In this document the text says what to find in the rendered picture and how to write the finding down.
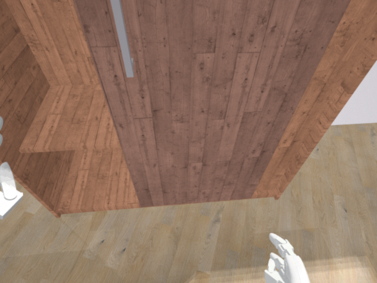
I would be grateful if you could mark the left robot hand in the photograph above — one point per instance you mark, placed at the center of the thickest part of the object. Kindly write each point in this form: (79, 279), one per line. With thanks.
(9, 197)

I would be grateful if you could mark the handle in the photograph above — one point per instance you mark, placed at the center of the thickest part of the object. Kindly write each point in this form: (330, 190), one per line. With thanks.
(359, 30)
(122, 36)

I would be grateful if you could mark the wardrobe door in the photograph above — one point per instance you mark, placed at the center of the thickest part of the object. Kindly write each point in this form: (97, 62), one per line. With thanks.
(216, 83)
(323, 85)

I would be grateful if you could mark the right robot hand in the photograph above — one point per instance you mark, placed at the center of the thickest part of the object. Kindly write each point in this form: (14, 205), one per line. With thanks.
(291, 269)

